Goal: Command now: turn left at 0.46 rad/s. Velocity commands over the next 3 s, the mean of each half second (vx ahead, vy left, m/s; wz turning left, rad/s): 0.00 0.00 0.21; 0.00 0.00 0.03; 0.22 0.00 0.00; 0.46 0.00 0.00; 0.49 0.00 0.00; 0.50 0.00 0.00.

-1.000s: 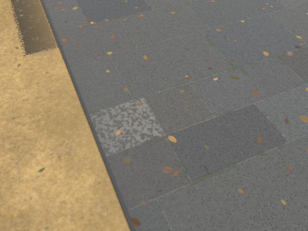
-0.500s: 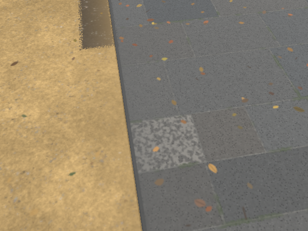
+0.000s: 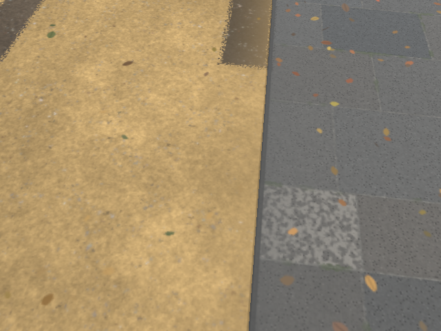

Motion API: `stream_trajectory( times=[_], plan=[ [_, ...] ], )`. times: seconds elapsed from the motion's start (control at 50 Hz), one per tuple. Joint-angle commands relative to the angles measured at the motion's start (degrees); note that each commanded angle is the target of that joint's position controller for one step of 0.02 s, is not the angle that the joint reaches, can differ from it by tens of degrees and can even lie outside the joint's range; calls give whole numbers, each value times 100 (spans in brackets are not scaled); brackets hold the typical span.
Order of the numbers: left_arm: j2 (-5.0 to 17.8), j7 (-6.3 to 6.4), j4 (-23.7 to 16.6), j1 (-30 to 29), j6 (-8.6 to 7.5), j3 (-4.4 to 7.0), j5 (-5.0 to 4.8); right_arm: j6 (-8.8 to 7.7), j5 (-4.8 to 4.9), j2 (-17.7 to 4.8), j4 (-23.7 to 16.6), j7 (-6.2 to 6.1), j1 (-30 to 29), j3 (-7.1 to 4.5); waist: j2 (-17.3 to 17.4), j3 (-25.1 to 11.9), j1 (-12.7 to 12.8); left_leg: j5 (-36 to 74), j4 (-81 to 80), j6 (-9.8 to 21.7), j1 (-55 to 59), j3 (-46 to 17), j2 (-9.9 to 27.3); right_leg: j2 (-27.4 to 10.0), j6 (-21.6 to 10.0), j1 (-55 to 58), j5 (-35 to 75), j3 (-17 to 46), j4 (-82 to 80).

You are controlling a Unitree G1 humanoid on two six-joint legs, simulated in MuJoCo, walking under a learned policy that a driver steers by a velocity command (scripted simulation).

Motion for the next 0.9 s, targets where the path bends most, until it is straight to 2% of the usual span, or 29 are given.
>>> stream_trajectory(
  times=[0.02, 0.06, 0.08, 0.1, 0.12, 0.14, 0.16, 0.18, 0.2, 0.22, 0.26, 0.3, 0.32, 0.34, 0.36, 0.38, 0.4, 0.42, 0.44, 0.46, 0.48, 0.5, 0.54, 0.72, 0.9],
  plan=[
    [535, -73, -338, 48, -127, 111, -22, -26, 1, -915, -420, 17, -72, -253, 965, -837, -38, 1210, -561, 1001, 992, -1744, 1461, -3, -67, 192, -26, -76, -532],
    [474, -139, -285, 285, -173, 96, 0, 9, 46, -829, -430, 17, -192, -199, 910, -845, 133, 1277, -316, 816, 868, -1700, 1287, -1, -218, 794, 608, -225, -1534],
    [520, -159, -257, 404, -187, 106, 43, 18, 60, -755, -406, 6, -119, -170, 789, -814, 182, 918, -188, 602, 649, -1603, 1113, -146, -351, 1250, 1226, -175, -2097],
    [828, -143, -297, 494, -183, 158, 153, 1, -7, -546, -403, 4, 47, -104, 163, -840, 85, 4, 388, 270, 166, -1214, 737, -943, -639, 1734, 1651, 531, -2352],
    [1230, -103, -345, 270, -134, 214, 214, -56, -45, -384, -455, 31, 341, -65, -1165, -608, -298, -1685, 1202, -95, -674, -203, -192, -1843, -1345, 1870, 2725, 1585, -2463],
    [955, -96, -382, 260, -157, 154, 297, -115, -95, -751, -503, 18, 73, -163, -1429, -580, -12, -2557, 2229, -360, -781, -63, -64, -2427, -2072, 1400, 2718, 2241, -2629],
    [848, -76, -451, 143, -184, 119, 251, -120, -25, -1035, -428, 9, 2, -277, -1049, -455, 46, -2426, 3025, -464, -889, -173, 2, -2235, -2100, 1393, 2594, 2025, -2620],
    [807, -54, -444, 2, -187, 108, 164, -88, 1, -985, -318, 1, 60, -302, -837, -396, -24, -2182, 3377, -549, -1004, -194, 5, -1933, -1871, 1459, 2537, 1617, -2515],
    [723, -46, -451, -66, -193, 74, 76, -38, -15, -846, -237, -19, 127, -281, -784, -347, -35, -1983, 3497, -636, -1085, -238, 33, -1737, -1707, 1554, 2574, 1324, -2436],
    [622, -36, -421, -75, -191, 28, 38, -5, -17, -663, -195, -18, 164, -229, -745, -340, -43, -1811, 3452, -707, -1028, -263, 67, -1627, -1658, 1607, 2825, 1122, -2363],
    [521, -36, -346, -36, -128, -13, 46, 0, -3, -321, -192, 14, 127, -100, -844, -409, -39, -1627, 2630, -791, -648, 118, 196, -1304, -1549, 1665, 3014, 639, -2282],
    [554, -37, -299, 71, -50, -7, 62, -30, -4, -87, -246, 50, -135, 21, -1079, -509, 157, -1608, 1526, -811, -82, 514, 369, -1180, -1508, 1714, 3154, 451, -2175],
    [643, -42, -257, 212, -17, 11, 63, -36, 32, -133, -242, 55, -183, 12, -1146, -544, 243, -1514, 1098, -811, 120, 620, 358, -1228, -1544, 1772, 3211, 524, -2123],
    [700, -49, -233, 259, 5, 13, 39, -36, 61, -209, -179, 57, -87, -18, -1120, -564, 213, -1145, 533, -776, 371, 700, 332, -1241, -1532, 1791, 3164, 569, -2041],
    [689, -57, -214, 238, 13, -9, -4, -38, 58, -229, -65, 58, 101, -32, -1049, -535, 98, -443, -308, -690, 760, 790, 295, -1202, -1449, 1695, 3053, 550, -1966],
    [621, -69, -151, 397, -18, -42, -34, -36, 14, -301, -5, 52, 155, -39, -928, -489, 90, 186, -922, -563, 1167, 701, 324, -1142, -1255, 1533, 2782, 558, -1974],
    [534, -100, -113, 542, -93, -89, 21, -31, -47, -529, -56, 14, 155, -61, -610, -590, 161, 949, -867, -393, 1719, 248, 687, -1060, -922, 1182, 2300, 515, -1932],
    [460, -170, -128, 683, -195, -126, 173, -8, -93, -915, -91, -39, 216, -130, 212, -754, 373, 2196, -380, -136, 2060, -192, 1222, -687, -623, 859, 1640, 125, -1633],
    [251, -171, -67, 667, -230, -175, 152, -25, -142, -659, 20, 30, 68, -75, 854, -805, 431, 1154, -356, 134, 1332, -187, 1198, -429, -345, 1305, 874, -233, -1825],
    [476, -156, -33, 330, -216, -148, 158, -71, -151, -381, -54, 102, -48, -18, 532, -530, 218, 445, -467, 104, 1060, -117, 976, -379, -189, 1387, 930, -286, -1716],
    [474, -138, -23, 191, -187, -138, 134, -113, -191, -309, 14, 117, 3, 12, 442, -416, 166, 128, -530, 18, 885, -76, 912, -362, -188, 1389, 997, -318, -1666],
    [447, -104, 18, 177, -134, -142, 106, -157, -183, -360, 26, 122, 12, 18, 442, -240, 165, 83, -549, -47, 739, -17, 836, -372, -224, 1362, 1065, -295, -1632],
    [425, -65, 83, 270, -78, -144, 110, -234, -149, -358, 97, 110, 95, 33, 478, -91, 202, 66, -541, -97, 596, -3, 814, -392, -248, 1360, 1138, -264, -1659],
    [407, -1, 571, 406, -64, -131, 77, -291, -120, -232, 274, 66, 219, 95, 139, -48, 180, -7, -498, -104, 597, 67, 712, -405, -173, 1417, 1233, -245, -1715],
    [431, 59, 1011, 521, -53, -127, 55, -305, -95, -164, 601, 57, 341, 109, 60, -82, 185, 203, -464, -120, 688, 211, 609, -413, -172, 1467, 1335, -237, -1745]
  ],
)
